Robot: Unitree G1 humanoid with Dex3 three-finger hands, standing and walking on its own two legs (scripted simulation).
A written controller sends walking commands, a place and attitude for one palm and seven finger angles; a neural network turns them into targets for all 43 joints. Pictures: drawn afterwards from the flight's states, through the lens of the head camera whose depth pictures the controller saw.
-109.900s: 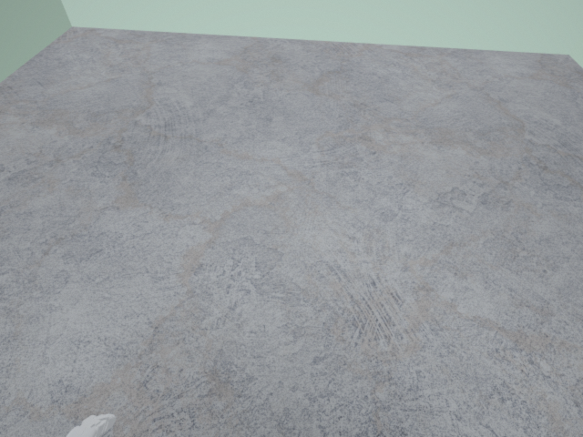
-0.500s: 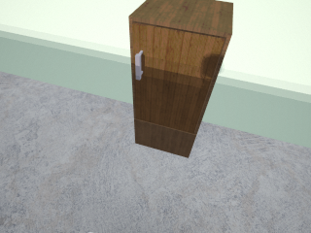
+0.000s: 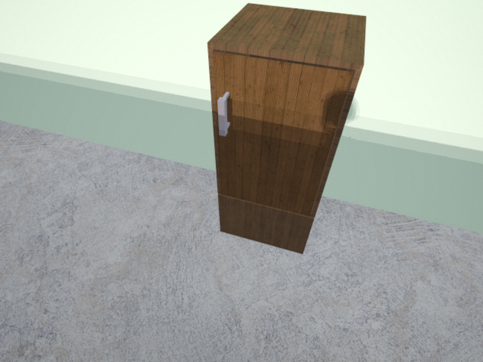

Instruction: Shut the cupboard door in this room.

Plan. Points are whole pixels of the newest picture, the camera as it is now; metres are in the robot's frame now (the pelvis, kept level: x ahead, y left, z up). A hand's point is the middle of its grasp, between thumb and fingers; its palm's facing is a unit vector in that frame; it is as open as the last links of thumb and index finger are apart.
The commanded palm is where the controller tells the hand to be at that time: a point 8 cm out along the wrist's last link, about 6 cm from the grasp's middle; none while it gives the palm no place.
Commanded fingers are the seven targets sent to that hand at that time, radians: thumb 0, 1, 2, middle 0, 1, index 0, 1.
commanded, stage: let the arm hang, fingers relaxed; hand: left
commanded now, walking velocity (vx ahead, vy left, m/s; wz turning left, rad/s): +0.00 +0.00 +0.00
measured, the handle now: (225, 114) +0.81 +0.10 -0.03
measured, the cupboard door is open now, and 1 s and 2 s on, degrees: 0 0 0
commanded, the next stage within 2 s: look to check the result in 0.32 s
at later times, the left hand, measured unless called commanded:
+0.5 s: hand out of the picture -0.04 +0.16 -0.18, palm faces +0.04 -0.99 -0.16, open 7.4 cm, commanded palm none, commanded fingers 0.00 0.90 0.90 -0.20 -0.30 -0.20 -0.30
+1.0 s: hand out of the picture -0.02 +0.16 -0.18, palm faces +0.03 -0.99 -0.16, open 7.4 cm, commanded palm none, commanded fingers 0.00 0.90 0.90 -0.20 -0.30 -0.20 -0.30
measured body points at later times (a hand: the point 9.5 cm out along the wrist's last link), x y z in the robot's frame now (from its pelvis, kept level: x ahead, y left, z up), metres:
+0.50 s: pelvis +0.00 +0.00 +0.00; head +0.00 +0.01 +0.45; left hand -0.04 +0.21 -0.16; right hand -0.03 -0.20 -0.16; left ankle +0.05 +0.11 -0.74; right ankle -0.03 -0.09 -0.74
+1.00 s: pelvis +0.01 +0.00 +0.00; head +0.01 +0.01 +0.45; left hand -0.02 +0.21 -0.16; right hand -0.01 -0.21 -0.16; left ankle +0.05 +0.11 -0.74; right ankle -0.03 -0.09 -0.74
